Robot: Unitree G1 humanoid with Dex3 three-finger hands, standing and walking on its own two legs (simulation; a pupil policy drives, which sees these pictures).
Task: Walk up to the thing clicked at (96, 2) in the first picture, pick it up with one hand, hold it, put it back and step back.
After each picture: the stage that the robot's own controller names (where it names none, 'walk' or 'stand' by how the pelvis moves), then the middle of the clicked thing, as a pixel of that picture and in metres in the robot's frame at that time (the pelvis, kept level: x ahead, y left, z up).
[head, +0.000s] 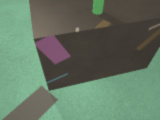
stand; out of the picture +1.01 -0.11 -0.01
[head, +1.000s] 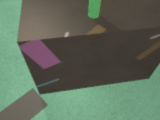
rise first; out of the picture +0.89 -0.04 +0.02
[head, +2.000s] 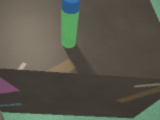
rise first; (69, 23) +0.59 +0.11 +0.02
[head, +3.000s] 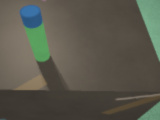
stand; (37, 37) +0.52 +0.20 +0.03
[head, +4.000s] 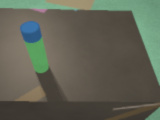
stand; (36, 50) +0.50 +0.20 -0.01
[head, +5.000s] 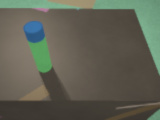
stand; (39, 49) +0.50 +0.20 -0.01
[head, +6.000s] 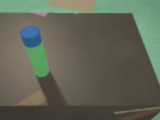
stand; (36, 54) +0.48 +0.20 -0.01
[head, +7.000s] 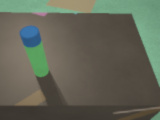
stand; (36, 54) +0.48 +0.21 -0.01
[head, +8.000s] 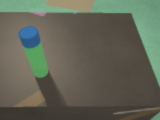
stand; (35, 54) +0.48 +0.21 -0.02
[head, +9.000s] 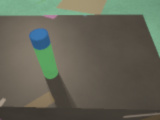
rise first; (45, 56) +0.47 +0.19 -0.01
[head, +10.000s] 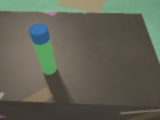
go down; (44, 51) +0.49 +0.19 -0.01
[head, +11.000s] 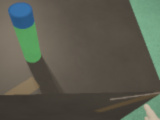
go down; (27, 37) +0.50 +0.18 +0.02
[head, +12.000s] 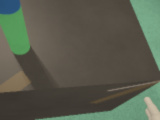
go down; (13, 24) +0.50 +0.18 +0.06
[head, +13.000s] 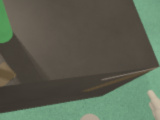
close in; out of the picture +0.50 +0.20 +0.09
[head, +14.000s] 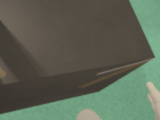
close; out of the picture +0.56 +0.21 +0.11
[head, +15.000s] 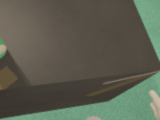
lift; out of the picture +0.46 +0.23 +0.09
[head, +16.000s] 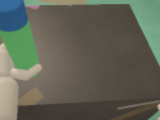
lift; (20, 44) +0.36 +0.17 +0.19
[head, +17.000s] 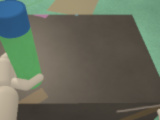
hold; (22, 52) +0.31 +0.17 +0.20
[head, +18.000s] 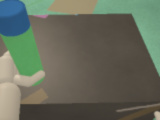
hold; (23, 50) +0.33 +0.16 +0.19
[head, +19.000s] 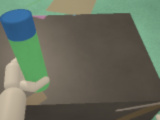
crouch; (29, 56) +0.33 +0.15 +0.17
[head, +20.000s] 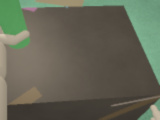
crouch; (7, 8) +0.46 +0.19 +0.23
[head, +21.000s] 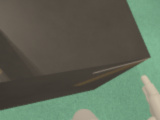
lower; out of the picture +0.54 +0.21 +0.10
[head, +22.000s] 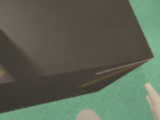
lower; out of the picture +0.54 +0.21 +0.11
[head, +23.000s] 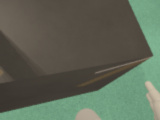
lower; out of the picture +0.54 +0.21 +0.11
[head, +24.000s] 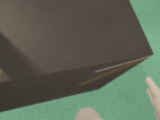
lower; out of the picture +0.54 +0.21 +0.11
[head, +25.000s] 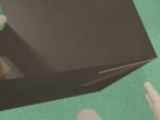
loosen; out of the picture +0.54 +0.19 +0.11
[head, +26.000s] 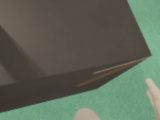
withdraw; out of the picture +0.54 +0.20 +0.10
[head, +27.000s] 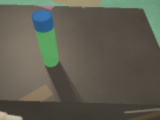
sink last; (47, 41) +0.50 +0.17 +0.04
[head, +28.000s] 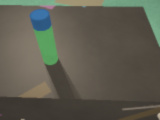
stand; (46, 40) +0.52 +0.18 +0.04
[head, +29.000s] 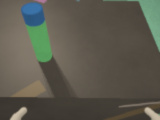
stand; (39, 36) +0.51 +0.18 +0.05
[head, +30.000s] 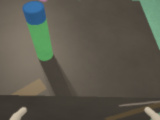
stand; (40, 34) +0.52 +0.18 +0.05
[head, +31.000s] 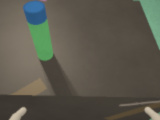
stand; (40, 34) +0.52 +0.18 +0.05
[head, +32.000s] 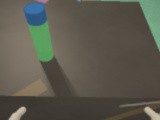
stand; (40, 35) +0.52 +0.18 +0.05
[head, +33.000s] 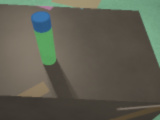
stand; (45, 41) +0.53 +0.18 +0.02
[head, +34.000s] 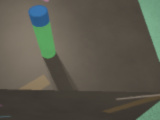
walk; (44, 35) +0.55 +0.18 +0.00
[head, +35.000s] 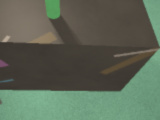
walk; out of the picture +0.75 +0.14 +0.01
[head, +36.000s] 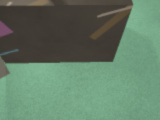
walk; out of the picture +1.06 +0.26 +0.02
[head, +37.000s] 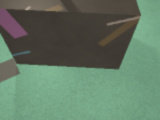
stand; out of the picture +1.12 +0.16 -0.01
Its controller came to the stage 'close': yes
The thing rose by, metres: 0.24
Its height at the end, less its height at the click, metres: +0.00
